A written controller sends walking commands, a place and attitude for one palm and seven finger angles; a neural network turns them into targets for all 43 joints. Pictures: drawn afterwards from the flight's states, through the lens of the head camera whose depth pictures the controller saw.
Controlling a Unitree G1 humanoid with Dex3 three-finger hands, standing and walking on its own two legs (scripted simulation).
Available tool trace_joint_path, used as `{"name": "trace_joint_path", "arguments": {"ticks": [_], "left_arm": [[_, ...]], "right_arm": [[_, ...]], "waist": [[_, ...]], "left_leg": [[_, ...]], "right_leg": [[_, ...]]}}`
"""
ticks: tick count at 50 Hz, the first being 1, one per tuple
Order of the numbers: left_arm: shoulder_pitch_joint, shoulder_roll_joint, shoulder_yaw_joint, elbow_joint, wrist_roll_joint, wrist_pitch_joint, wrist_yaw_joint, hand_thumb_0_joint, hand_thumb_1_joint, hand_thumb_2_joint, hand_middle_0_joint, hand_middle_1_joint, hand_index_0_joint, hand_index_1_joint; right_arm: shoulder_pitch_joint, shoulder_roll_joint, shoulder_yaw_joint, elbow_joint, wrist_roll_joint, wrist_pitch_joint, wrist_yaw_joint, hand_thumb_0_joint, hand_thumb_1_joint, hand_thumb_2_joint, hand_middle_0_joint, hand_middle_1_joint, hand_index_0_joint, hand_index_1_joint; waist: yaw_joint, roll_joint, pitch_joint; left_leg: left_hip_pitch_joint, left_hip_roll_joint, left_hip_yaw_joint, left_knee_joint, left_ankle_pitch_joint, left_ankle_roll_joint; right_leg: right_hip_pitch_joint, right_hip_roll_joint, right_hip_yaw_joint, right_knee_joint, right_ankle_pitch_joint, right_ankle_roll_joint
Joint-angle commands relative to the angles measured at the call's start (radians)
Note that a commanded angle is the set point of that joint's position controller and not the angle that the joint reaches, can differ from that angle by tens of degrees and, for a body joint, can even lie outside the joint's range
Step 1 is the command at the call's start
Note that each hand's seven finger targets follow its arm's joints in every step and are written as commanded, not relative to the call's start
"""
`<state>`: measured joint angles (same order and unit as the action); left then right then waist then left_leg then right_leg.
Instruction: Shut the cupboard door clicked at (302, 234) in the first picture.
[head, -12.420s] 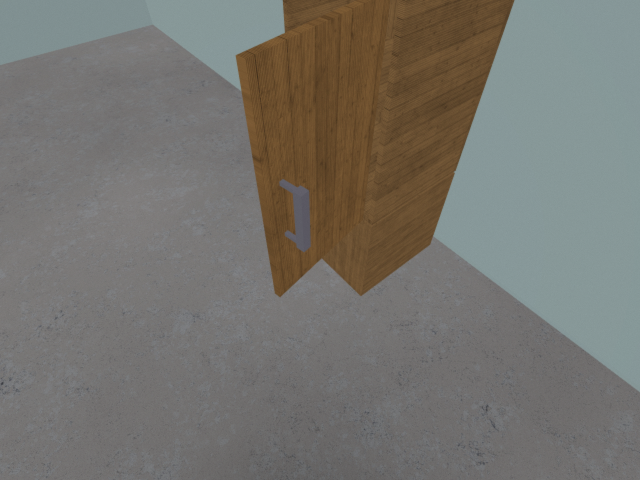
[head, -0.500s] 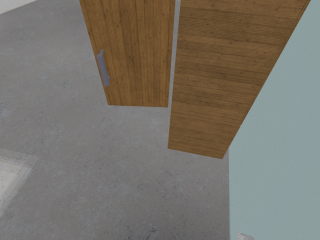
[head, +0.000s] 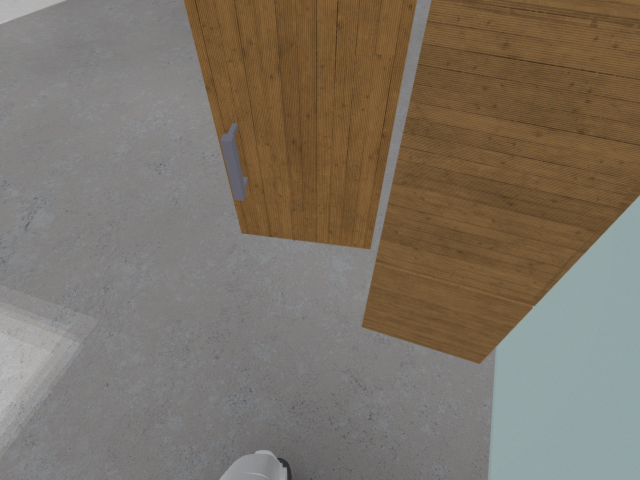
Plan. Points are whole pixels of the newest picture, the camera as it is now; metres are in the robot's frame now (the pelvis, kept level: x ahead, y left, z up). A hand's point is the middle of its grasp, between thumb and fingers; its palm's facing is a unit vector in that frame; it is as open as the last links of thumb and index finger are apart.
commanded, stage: take the last steps up to it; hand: left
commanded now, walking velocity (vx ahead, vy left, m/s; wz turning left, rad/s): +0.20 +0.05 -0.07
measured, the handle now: (237, 163) +0.68 +0.25 -0.07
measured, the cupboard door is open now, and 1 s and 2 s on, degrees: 100 100 100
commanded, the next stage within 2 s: come to a stop and stand still in 0.18 s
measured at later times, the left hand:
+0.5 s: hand (219, 411) +0.22 +0.18 -0.16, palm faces -0.05 -0.97 -0.22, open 7.3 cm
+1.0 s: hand (189, 453) +0.16 +0.21 -0.17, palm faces -0.06 -0.96 -0.26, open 7.3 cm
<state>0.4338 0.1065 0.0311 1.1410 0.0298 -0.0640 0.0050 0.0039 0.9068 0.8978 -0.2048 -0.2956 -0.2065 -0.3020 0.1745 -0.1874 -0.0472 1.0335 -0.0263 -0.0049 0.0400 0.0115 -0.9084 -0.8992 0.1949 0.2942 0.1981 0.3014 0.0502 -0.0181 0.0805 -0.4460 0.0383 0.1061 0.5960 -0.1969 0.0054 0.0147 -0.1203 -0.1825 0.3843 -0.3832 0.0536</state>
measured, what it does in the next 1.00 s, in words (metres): walks ahead: left foot, then right foot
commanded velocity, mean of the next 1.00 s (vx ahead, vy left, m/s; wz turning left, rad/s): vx -0.06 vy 0.01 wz -0.01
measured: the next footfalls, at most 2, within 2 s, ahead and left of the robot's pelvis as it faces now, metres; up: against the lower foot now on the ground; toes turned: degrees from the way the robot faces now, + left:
left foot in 0.04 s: +0.18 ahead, +0.12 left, +0.00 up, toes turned -2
right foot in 0.34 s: +0.15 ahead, -0.08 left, +0.00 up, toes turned -3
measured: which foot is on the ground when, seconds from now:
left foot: up 0.00-0.02, down 0.04-1.00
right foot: down 0.00-0.04, up 0.06-0.32, down 0.34-1.00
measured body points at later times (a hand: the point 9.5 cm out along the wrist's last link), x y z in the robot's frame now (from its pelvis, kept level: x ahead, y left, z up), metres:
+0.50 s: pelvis +0.13 +0.01 +0.00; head +0.15 -0.01 +0.45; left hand +0.22 +0.23 -0.14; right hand +0.13 -0.21 -0.17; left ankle +0.12 +0.14 -0.73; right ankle +0.13 -0.08 -0.74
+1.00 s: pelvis +0.12 +0.03 -0.01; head +0.14 +0.02 +0.44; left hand +0.17 +0.27 -0.15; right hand +0.19 -0.22 -0.15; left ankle +0.14 +0.13 -0.74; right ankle +0.11 -0.08 -0.74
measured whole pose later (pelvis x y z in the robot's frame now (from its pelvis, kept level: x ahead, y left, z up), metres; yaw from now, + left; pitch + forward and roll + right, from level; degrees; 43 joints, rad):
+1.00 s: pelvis +0.12 +0.03 -0.01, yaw -5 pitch -2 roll +1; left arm 0.29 0.18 0.02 0.96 0.02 0.01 0.06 0.00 0.91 0.90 -0.20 -0.30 -0.20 -0.30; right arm 0.16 -0.20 -0.05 0.93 -0.01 0.02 -0.01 0.01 -0.91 -0.90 0.20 0.29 0.20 0.30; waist 0.00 0.00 0.08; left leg -0.25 -0.02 0.07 0.54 -0.25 0.01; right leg -0.26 -0.02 -0.04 0.60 -0.31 -0.02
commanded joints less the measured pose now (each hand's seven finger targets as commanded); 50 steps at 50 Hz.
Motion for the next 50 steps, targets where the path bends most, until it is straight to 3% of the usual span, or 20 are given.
{"name": "trace_joint_path", "arguments": {"ticks": [1, 2, 5, 8, 15, 17, 18, 20, 23, 30, 33, 35, 38, 41, 42, 43, 44, 45, 47, 50], "left_arm": [[0.040, 0.109, 0.029, -0.059, -0.019, 0.004, 0.009, 0.000, 0.900, 0.900, -0.200, -0.300, -0.200, -0.300], [-0.018, 0.089, 0.021, -0.100, -0.017, 0.000, 0.011, 0.000, 0.900, 0.900, -0.200, -0.300, -0.200, -0.300], [-0.115, 0.093, 0.023, -0.114, -0.009, 0.013, 0.005, 0.000, 0.900, 0.900, -0.200, -0.300, -0.200, -0.300], [-0.071, 0.049, 0.021, -0.098, -0.002, 0.039, -0.003, 0.000, 0.900, 0.900, -0.200, -0.300, -0.200, -0.300], [-0.001, 0.090, 0.023, -0.103, 0.000, 0.032, 0.000, 0.000, 0.900, 0.900, -0.200, -0.300, -0.200, -0.300], [-0.029, 0.213, 0.023, -0.111, -0.002, 0.019, 0.015, 0.000, 0.900, 0.900, -0.200, -0.300, -0.200, -0.300], [-0.067, 0.232, 0.016, -0.124, -0.010, 0.019, 0.016, 0.000, 0.900, 0.900, -0.200, -0.300, -0.200, -0.300], [-0.166, 0.217, 0.015, -0.131, -0.013, 0.015, 0.027, 0.000, 0.900, 0.900, -0.200, -0.300, -0.200, -0.300], [-0.179, 0.227, 0.024, -0.127, -0.019, 0.027, 0.038, 0.000, 0.900, 0.900, -0.200, -0.300, -0.200, -0.300], [-0.214, 0.192, 0.035, -0.165, -0.023, 0.073, 0.039, 0.000, 0.900, 0.900, -0.200, -0.300, -0.200, -0.300], [-0.223, 0.155, 0.032, -0.177, -0.023, 0.093, 0.032, 0.000, 0.900, 0.900, -0.200, -0.300, -0.200, -0.300], [-0.213, 0.146, 0.033, -0.181, -0.020, 0.097, 0.027, 0.000, 0.900, 0.900, -0.200, -0.300, -0.200, -0.300], [-0.148, 0.169, 0.038, -0.162, -0.017, 0.090, 0.026, 0.000, 0.900, 0.900, -0.200, -0.300, -0.200, -0.300], [-0.155, 0.248, 0.042, -0.155, -0.009, 0.068, 0.030, 0.000, 0.900, 0.900, -0.200, -0.300, -0.200, -0.300], [-0.152, 0.238, 0.034, -0.148, -0.009, 0.062, 0.031, 0.000, 0.900, 0.900, -0.200, -0.300, -0.200, -0.300], [-0.111, 0.235, 0.027, -0.188, 0.009, 0.047, 0.076, 0.000, 0.900, 0.900, -0.200, -0.300, -0.200, -0.300], [-0.113, 0.294, 0.047, -0.218, 0.005, 0.038, 0.084, 0.000, 0.900, 0.900, -0.200, -0.300, -0.200, -0.300], [-0.100, 0.280, 0.038, -0.233, -0.001, 0.036, 0.079, 0.000, 0.900, 0.900, -0.200, -0.300, -0.200, -0.300], [-0.132, 0.248, 0.022, -0.248, -0.012, 0.044, 0.070, 0.000, 0.900, 0.900, -0.200, -0.300, -0.200, -0.300], [-0.134, 0.212, 0.010, -0.260, -0.016, 0.061, 0.058, 0.000, 0.900, 0.900, -0.200, -0.300, -0.200, -0.300]], "right_arm": [[0.334, -0.230, -0.051, 0.026, -0.014, -0.049, -0.042, 0.000, -0.900, -0.900, 0.200, 0.300, 0.200, 0.300], [0.396, -0.261, -0.055, 0.036, -0.005, -0.038, -0.055, 0.000, -0.900, -0.900, 0.200, 0.300, 0.200, 0.300], [0.174, -0.132, -0.023, -0.019, 0.000, -0.048, -0.067, 0.000, -0.900, -0.900, 0.200, 0.300, 0.200, 0.300], [0.117, -0.082, -0.010, -0.030, -0.006, -0.056, -0.068, 0.000, -0.900, -0.900, 0.200, 0.300, 0.200, 0.300], [0.044, -0.092, -0.004, -0.033, 0.002, -0.034, -0.055, 0.000, -0.900, -0.900, 0.200, 0.300, 0.200, 0.300], [0.076, -0.022, 0.014, -0.046, 0.015, -0.023, -0.046, 0.000, -0.900, -0.900, 0.200, 0.300, 0.200, 0.300], [0.086, -0.044, 0.012, -0.034, 0.010, -0.011, -0.048, 0.000, -0.900, -0.900, 0.200, 0.300, 0.200, 0.300], [0.111, -0.040, 0.012, 0.005, 0.016, 0.007, -0.057, 0.000, -0.900, -0.900, 0.200, 0.300, 0.200, 0.300], [0.144, -0.036, 0.014, 0.039, 0.029, 0.015, -0.065, 0.000, -0.900, -0.900, 0.200, 0.300, 0.200, 0.300], [0.137, -0.111, -0.016, 0.011, 0.013, 0.028, -0.080, 0.000, -0.900, -0.900, 0.200, 0.300, 0.200, 0.300], [0.114, -0.139, -0.025, -0.005, 0.004, 0.026, -0.090, 0.000, -0.900, -0.900, 0.200, 0.300, 0.200, 0.300], [0.081, -0.138, -0.024, -0.019, 0.000, 0.023, -0.091, 0.000, -0.900, -0.900, 0.200, 0.300, 0.200, 0.300], [0.055, -0.145, -0.030, -0.040, 0.009, 0.028, -0.090, 0.000, -0.900, -0.900, 0.200, 0.300, 0.200, 0.300], [0.062, -0.065, -0.023, -0.054, 0.020, 0.044, -0.074, 0.000, -0.900, -0.900, 0.200, 0.300, 0.200, 0.300], [0.034, -0.062, -0.022, -0.056, 0.020, 0.050, -0.073, 0.000, -0.900, -0.900, 0.200, 0.300, 0.200, 0.300], [-0.037, -0.096, -0.031, -0.139, 0.020, 0.012, -0.068, 0.000, -0.900, -0.900, 0.200, 0.300, 0.200, 0.300], [-0.014, -0.061, -0.018, -0.167, 0.026, 0.008, -0.063, 0.000, -0.900, -0.900, 0.200, 0.300, 0.200, 0.300], [0.008, -0.029, -0.007, -0.169, 0.034, 0.003, -0.055, 0.000, -0.900, -0.900, 0.200, 0.300, 0.200, 0.300], [0.060, -0.048, -0.007, -0.158, 0.030, 0.009, -0.056, 0.000, -0.900, -0.900, 0.200, 0.300, 0.200, 0.300], [0.048, -0.117, -0.008, -0.162, 0.014, 0.003, -0.054, 0.000, -0.900, -0.900, 0.200, 0.300, 0.200, 0.300]], "waist": [[-0.160, 0.241, -0.216], [-0.176, 0.261, -0.236], [-0.092, 0.182, -0.094], [-0.037, 0.113, -0.040], [0.040, 0.004, -0.042], [-0.003, -0.252, -0.014], [-0.013, -0.180, -0.036], [-0.046, -0.244, -0.032], [-0.043, -0.144, -0.153], [-0.045, 0.112, -0.127], [-0.043, 0.190, -0.096], [-0.031, 0.184, -0.075], [-0.019, 0.123, -0.109], [-0.036, -0.227, -0.108], [-0.025, -0.215, -0.098], [-0.032, -0.079, -0.122], [-0.053, -0.050, -0.164], [-0.040, -0.133, -0.272], [-0.069, -0.204, -0.244], [-0.056, 0.049, -0.126]], "left_leg": [[0.624, 0.256, -0.338, -0.160, 0.099, 0.122], [0.611, 0.368, -0.484, -0.275, 0.148, 0.198], [0.314, 0.330, -0.343, -0.355, -0.037, 0.201], [0.133, 0.265, -0.193, -0.388, 0.001, 0.168], [0.009, 0.154, -0.080, -0.223, -0.161, 0.096], [-0.010, -0.013, 0.026, -0.013, -0.261, -0.021], [0.094, -0.015, -0.018, 0.046, -0.298, -0.030], [0.115, 0.012, -0.068, 0.095, -0.296, -0.036], [0.132, -0.001, -0.055, -0.021, -0.210, -0.050], [0.292, 0.171, -0.144, -0.133, 0.624, 0.040], [0.271, 0.252, -0.222, -0.200, 0.646, 0.138], [0.255, 0.249, -0.221, -0.194, 0.597, 0.149], [0.245, 0.180, -0.169, -0.108, 0.437, 0.085], [0.141, -0.022, -0.031, 0.096, -0.205, -0.035], [0.122, -0.022, -0.078, 0.182, -0.348, -0.035], [-0.012, -0.058, -0.040, 0.221, -0.360, -0.050], [-0.069, -0.046, -0.039, 0.166, -0.293, -0.034], [0.011, -0.042, -0.043, 0.053, -0.226, -0.012], [0.185, -0.071, -0.034, -0.083, -0.044, 0.001], [0.279, 0.095, -0.158, -0.130, 0.244, 0.051]], "right_leg": [[-0.463, 0.036, -0.020, 0.535, 0.027, -0.063], [-0.554, 0.091, 0.066, 0.761, -0.238, -0.078], [-0.615, -0.011, 0.170, 0.890, -0.074, -0.085], [-0.468, -0.014, 0.139, 0.683, -0.037, -0.074], [-0.104, 0.053, 0.096, 0.151, 0.137, -0.057], [-0.154, -0.223, 0.451, -0.115, 0.245, -0.156], [-0.234, -0.264, 0.470, -0.140, 0.386, -0.222], [-0.220, -0.223, 0.386, -0.069, 0.733, -0.237], [-0.034, -0.169, 0.262, 0.072, 1.038, -0.221], [-0.227, 0.008, 0.125, 0.226, 0.524, -0.079], [-0.287, 0.086, 0.133, 0.345, -0.047, -0.065], [-0.290, 0.088, 0.148, 0.320, -0.055, -0.069], [-0.195, 0.068, 0.165, 0.138, 0.257, -0.074], [-0.172, -0.186, 0.418, -0.021, 0.673, -0.210], [-0.185, -0.213, 0.434, -0.043, 0.756, -0.254], [-0.007, -0.150, 0.495, 0.095, 1.356, -0.198], [0.120, -0.194, 0.399, 0.166, 1.441, -0.203], [0.118, -0.157, 0.354, 0.231, 1.356, -0.205], [-0.024, -0.083, 0.283, 0.216, 1.066, -0.156], [-0.255, 0.010, 0.239, 0.130, 0.378, -0.089]]}}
